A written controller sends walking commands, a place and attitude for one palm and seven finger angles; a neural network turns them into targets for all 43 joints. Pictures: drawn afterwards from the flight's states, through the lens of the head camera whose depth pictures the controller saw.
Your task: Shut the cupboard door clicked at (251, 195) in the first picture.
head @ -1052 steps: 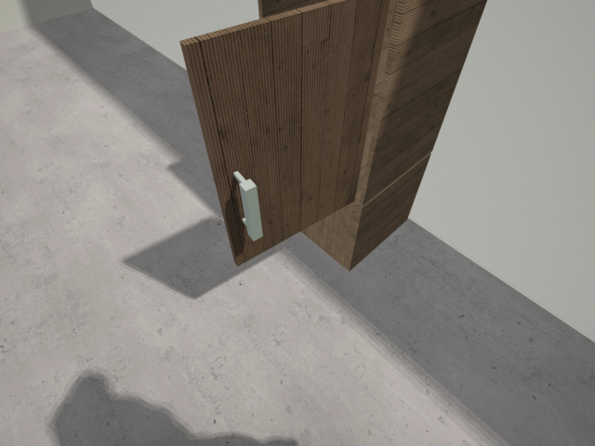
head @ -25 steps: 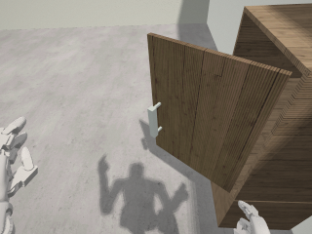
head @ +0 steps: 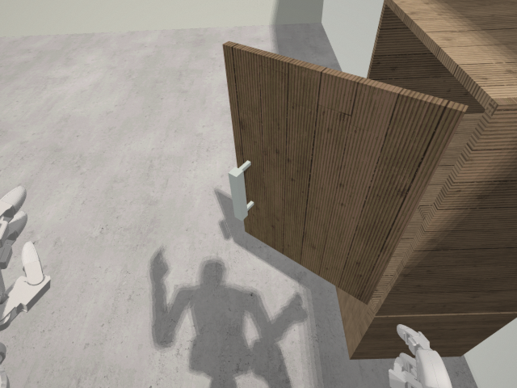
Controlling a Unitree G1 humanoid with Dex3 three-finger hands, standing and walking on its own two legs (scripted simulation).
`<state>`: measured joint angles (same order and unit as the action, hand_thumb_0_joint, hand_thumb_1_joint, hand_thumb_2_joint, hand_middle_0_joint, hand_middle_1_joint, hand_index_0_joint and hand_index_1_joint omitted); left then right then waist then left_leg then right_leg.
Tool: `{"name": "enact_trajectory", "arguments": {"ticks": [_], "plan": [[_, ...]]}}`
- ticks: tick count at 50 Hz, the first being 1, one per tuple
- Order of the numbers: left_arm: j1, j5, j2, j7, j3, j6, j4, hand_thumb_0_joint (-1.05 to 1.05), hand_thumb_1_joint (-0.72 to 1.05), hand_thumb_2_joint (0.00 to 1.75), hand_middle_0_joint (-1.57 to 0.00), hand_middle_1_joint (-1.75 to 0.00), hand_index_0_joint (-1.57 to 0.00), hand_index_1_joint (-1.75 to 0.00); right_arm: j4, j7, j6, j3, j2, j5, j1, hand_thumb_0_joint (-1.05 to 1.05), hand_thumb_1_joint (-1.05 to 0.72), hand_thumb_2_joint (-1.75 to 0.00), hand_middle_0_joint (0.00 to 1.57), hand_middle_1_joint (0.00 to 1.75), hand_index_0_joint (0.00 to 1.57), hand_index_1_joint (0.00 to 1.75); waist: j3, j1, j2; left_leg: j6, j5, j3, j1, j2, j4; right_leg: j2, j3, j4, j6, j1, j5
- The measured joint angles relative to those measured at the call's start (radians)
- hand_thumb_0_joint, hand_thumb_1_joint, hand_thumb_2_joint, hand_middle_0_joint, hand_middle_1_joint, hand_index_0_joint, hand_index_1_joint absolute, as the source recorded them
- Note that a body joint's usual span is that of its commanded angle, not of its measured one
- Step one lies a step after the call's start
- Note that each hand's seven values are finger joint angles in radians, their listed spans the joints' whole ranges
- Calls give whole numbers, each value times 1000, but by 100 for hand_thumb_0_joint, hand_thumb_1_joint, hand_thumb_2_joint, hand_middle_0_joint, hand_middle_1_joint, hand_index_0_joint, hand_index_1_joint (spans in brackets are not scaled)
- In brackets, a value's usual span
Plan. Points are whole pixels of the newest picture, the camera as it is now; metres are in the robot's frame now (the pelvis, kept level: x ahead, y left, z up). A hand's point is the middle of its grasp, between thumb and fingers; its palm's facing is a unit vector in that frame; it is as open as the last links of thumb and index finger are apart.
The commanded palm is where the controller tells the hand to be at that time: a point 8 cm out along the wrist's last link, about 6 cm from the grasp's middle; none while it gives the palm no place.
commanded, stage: step back with the hand held close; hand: left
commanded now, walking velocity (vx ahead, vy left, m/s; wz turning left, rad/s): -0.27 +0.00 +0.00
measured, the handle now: (244, 190) +0.60 +0.10 -0.11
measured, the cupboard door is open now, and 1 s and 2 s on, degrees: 52 52 52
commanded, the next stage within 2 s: stop stepping back and stand still in 1.58 s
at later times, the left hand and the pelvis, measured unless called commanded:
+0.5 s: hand out of the picture +0.14 +0.30 +0.15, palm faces +0.41 -0.78 -0.47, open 7.4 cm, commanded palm +0.08 +0.33 +0.18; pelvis -0.06 +0.03 -0.01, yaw -1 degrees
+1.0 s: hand out of the picture +0.09 +0.30 +0.16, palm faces +0.46 -0.75 -0.47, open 7.4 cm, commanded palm +0.02 +0.33 +0.18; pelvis -0.11 +0.03 -0.03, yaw +1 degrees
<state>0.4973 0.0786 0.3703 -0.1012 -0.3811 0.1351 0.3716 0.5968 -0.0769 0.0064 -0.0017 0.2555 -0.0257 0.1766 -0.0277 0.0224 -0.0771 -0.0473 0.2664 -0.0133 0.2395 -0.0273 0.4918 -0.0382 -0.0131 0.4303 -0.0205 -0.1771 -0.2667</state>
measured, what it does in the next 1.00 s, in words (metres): walks backwards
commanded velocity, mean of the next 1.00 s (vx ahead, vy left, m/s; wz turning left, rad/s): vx -0.33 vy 0.00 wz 0.01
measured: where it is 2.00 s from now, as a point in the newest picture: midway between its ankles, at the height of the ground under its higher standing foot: outside the picture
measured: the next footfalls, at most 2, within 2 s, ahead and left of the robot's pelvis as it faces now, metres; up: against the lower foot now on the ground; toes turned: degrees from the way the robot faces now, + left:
right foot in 1.02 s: -0.08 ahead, -0.11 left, +0.00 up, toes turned +5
right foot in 1.60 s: -0.19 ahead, -0.10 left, +0.00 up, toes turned +6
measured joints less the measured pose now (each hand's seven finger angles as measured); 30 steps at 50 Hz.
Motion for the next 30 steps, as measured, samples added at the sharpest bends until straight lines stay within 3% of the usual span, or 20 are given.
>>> {"name": "enact_trajectory", "arguments": {"ticks": [13, 30], "plan": [[60, 6, 85, -15, -43, 7, 88, 1, 89, 90, -21, -30, -21, -31, -62, -14, -61, -12, -9, -8, -5, 1, -90, -90, 20, 30, 20, 29, 16, -28, 48, -27, -24, -40, 70, -18, 22, 22, 34, 68, 28, -98, 10], [-3, -45, 36, -29, -78, 75, 103, 1, 89, 90, -21, -30, -21, -31, -56, -6, 14, 9, -27, 10, 34, 1, -90, -90, 20, 30, 21, 30, 44, -8, 77, -51, -34, -34, 188, -18, 158, 20, 28, 190, 44, -200, 18]]}}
